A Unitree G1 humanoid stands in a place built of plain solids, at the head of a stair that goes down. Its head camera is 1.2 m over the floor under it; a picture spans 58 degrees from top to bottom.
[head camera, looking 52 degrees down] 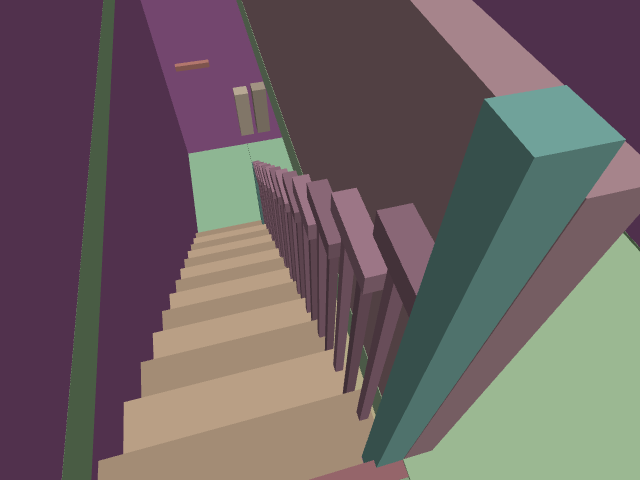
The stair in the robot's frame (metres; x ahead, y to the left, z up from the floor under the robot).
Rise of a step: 0.20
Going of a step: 0.24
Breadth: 0.82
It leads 15 degrees to the left of straight ahead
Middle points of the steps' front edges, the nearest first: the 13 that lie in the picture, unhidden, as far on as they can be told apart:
0.38 0.25 -0.20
0.61 0.32 -0.40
0.84 0.38 -0.59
1.07 0.44 -0.79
1.31 0.50 -0.99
1.54 0.57 -1.19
1.77 0.63 -1.39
2.00 0.69 -1.59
2.23 0.75 -1.79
2.46 0.82 -1.98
2.70 0.88 -2.18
2.93 0.94 -2.38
3.16 1.00 -2.58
